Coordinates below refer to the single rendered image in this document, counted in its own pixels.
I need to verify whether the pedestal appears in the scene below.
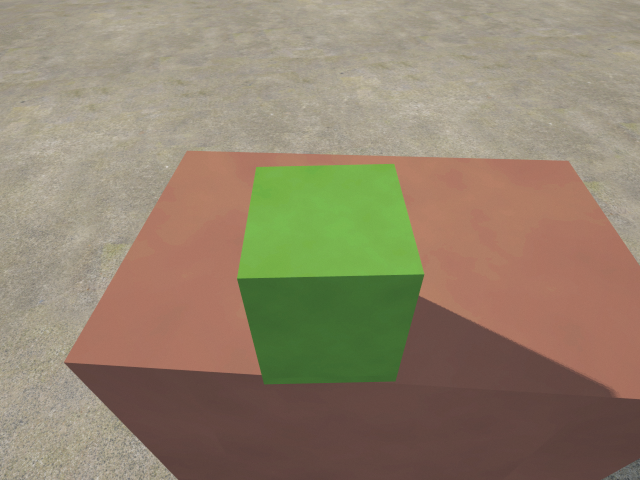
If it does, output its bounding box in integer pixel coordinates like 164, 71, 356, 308
64, 151, 640, 480

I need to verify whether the carton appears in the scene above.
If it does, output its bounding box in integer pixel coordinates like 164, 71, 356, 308
237, 164, 424, 384

